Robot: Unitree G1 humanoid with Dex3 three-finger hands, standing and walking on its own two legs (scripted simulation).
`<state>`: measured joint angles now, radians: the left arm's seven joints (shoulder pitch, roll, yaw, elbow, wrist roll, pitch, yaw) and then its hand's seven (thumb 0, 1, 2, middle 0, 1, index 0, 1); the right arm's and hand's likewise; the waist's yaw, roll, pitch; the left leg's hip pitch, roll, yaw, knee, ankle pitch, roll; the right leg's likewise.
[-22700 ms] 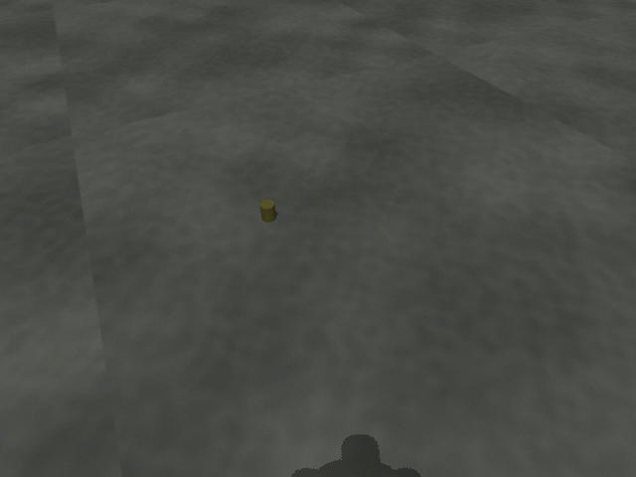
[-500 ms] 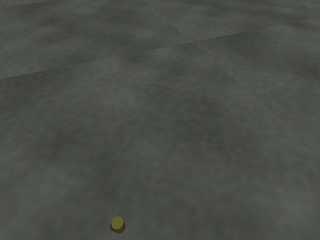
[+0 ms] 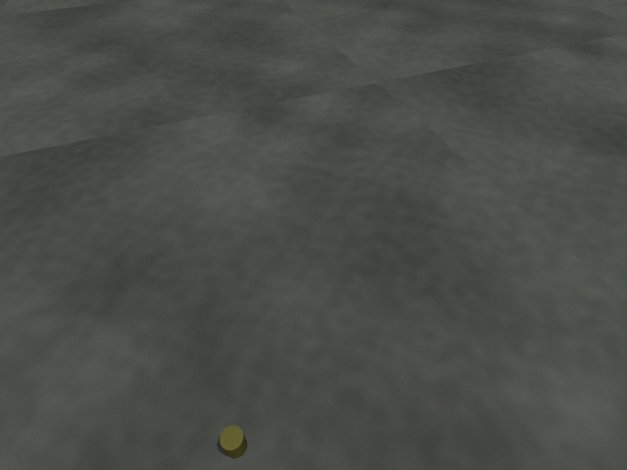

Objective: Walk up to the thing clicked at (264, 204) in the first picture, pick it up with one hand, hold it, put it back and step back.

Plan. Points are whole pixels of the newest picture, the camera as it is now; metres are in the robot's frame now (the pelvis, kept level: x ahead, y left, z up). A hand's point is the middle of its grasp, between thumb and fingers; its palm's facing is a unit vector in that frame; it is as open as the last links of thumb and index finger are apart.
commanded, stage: stand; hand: left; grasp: from above
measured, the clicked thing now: (233, 442) +0.40 +0.25 -0.74
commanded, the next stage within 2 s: rise first in 0.50 s
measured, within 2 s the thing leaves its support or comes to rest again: neither
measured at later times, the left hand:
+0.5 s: hand out of the picture +0.07 +0.25 -0.15, palm faces -0.04 -0.94 -0.35, open 7.4 cm
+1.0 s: hand out of the picture +0.14 +0.26 -0.19, palm faces -0.09 -0.91 -0.40, open 11.9 cm
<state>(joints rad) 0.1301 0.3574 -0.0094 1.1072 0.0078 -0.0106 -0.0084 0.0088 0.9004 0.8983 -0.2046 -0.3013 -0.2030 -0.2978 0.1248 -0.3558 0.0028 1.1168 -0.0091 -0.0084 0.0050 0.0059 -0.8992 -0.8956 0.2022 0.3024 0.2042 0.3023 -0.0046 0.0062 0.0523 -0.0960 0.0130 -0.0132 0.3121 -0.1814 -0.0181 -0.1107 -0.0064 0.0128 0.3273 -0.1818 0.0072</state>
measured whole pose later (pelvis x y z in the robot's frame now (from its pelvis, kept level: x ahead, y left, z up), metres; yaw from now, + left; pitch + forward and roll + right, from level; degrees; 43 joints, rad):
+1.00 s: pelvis -0.01 +0.01 -0.04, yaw +0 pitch +9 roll -1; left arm 0.03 0.32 0.13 0.90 0.17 0.08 -0.01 0.01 -0.07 0.94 -0.10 -0.98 -0.11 -0.95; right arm 0.24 -0.24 -0.03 0.70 0.02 -0.05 -0.01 0.01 -0.93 -0.90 0.20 0.30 0.20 0.30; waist -0.03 0.01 -0.05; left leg -0.57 0.01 -0.02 0.78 -0.37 -0.01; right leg -0.57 0.00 0.02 0.76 -0.35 0.01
